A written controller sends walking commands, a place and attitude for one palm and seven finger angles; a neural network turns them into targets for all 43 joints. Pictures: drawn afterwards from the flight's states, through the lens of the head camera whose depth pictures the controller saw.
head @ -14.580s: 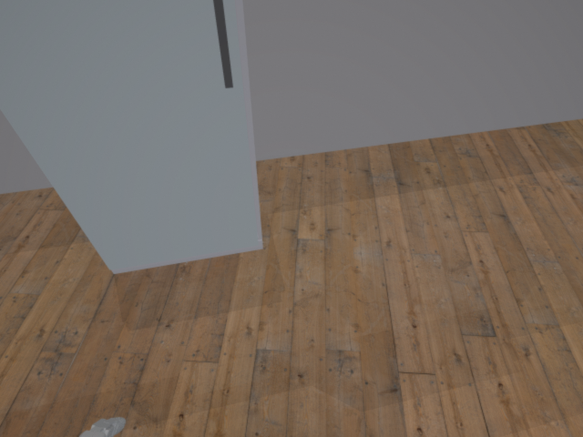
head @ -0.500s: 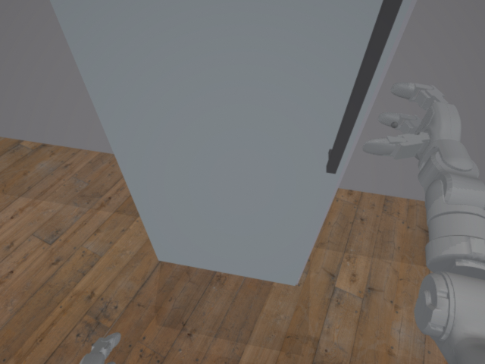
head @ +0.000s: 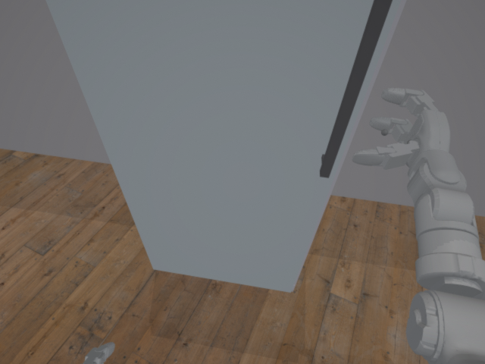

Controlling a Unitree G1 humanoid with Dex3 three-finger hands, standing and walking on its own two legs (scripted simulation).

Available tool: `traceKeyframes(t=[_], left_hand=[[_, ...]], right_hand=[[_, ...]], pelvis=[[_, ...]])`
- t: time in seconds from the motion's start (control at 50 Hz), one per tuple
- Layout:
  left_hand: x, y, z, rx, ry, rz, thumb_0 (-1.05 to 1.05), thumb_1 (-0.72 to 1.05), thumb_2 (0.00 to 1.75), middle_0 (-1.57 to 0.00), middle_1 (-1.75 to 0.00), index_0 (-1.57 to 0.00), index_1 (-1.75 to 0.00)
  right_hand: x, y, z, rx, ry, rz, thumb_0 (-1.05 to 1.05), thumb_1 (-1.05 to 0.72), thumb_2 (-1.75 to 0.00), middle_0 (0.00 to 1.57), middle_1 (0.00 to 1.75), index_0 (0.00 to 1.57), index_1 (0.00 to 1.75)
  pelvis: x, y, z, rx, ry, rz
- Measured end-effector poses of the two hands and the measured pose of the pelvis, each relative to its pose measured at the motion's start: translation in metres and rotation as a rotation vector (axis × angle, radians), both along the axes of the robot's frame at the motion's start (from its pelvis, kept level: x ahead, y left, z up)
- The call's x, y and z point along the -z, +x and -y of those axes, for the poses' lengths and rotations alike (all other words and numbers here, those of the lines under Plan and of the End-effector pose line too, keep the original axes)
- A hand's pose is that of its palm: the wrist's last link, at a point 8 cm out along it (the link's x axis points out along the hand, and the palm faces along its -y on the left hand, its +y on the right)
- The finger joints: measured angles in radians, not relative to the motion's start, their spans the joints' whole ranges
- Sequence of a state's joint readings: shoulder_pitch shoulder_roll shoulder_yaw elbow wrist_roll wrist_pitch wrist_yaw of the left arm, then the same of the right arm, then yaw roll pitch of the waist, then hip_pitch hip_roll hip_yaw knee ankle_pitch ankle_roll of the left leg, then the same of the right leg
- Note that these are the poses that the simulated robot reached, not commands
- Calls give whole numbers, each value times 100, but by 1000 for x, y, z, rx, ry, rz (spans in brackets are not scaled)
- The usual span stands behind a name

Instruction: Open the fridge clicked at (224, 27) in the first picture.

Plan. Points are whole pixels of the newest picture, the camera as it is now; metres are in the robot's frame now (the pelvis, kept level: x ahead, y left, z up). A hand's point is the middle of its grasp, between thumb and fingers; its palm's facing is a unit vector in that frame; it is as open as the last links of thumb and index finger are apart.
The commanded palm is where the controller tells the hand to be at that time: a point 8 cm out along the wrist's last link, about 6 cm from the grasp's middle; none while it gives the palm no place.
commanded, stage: move the hooked fingers beside the handle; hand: right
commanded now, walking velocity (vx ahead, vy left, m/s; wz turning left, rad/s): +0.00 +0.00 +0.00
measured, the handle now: (357, 66) +0.52 -0.13 +0.27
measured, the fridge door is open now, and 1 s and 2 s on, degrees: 0 0 0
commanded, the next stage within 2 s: feel for the door with the fingertips in 0.70 s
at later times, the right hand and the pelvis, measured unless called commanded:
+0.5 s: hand (389, 132) +0.45 -0.20 +0.19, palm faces +0.13 +0.99 +0.02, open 14.0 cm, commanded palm +0.42 -0.24 +0.19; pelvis -0.01 +0.00 +0.00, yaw +0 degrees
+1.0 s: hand (385, 137) +0.43 -0.18 +0.19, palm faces +0.11 +0.99 +0.01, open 14.0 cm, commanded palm +0.41 -0.23 +0.19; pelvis -0.01 -0.01 +0.00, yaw -1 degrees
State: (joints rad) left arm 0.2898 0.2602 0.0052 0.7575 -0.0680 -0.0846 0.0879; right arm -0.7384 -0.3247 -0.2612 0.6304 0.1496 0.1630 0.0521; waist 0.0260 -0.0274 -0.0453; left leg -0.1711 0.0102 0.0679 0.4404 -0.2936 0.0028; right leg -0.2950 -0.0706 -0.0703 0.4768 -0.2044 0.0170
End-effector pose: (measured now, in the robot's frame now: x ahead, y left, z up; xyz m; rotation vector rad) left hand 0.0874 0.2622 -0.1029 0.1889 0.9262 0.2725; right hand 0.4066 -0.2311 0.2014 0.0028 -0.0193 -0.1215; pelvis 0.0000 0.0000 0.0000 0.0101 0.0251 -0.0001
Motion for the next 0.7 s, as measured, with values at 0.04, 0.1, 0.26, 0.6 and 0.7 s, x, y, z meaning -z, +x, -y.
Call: traceKeyframes(t=[0.04,0.1,0.26,0.6,0.7], left_hand=[[-2,9,2,14,-1,24,2,91,90,-21,-30,-20,-30],[-6,18,4,30,-4,56,2,91,90,-21,-30,-20,-30],[-5,9,5,41,-5,50,1,90,90,-21,-30,-20,-30],[5,-47,0,-53,8,-92,2,91,90,-21,-30,-20,-30],[2,-39,5,-55,1,-62,2,91,90,-21,-30,-20,-30]], right_hand=[[-1,0,-3,-2,13,-17,-2,50,-30,30,120,30,120],[3,2,-3,10,17,-59,-2,50,-30,30,120,30,120],[6,5,7,44,2,-33,-2,50,-30,30,120,30,120],[15,15,15,9,27,-19,-2,50,-30,30,120,30,120],[12,11,19,21,9,1,-2,50,-30,30,120,30,120]], pelvis=[[0,-2,-1,3,-1,1],[0,-5,-2,5,-2,-1],[1,-11,-3,5,-1,-11],[1,-4,6,-15,1,-28],[1,-2,8,-20,3,-20]])
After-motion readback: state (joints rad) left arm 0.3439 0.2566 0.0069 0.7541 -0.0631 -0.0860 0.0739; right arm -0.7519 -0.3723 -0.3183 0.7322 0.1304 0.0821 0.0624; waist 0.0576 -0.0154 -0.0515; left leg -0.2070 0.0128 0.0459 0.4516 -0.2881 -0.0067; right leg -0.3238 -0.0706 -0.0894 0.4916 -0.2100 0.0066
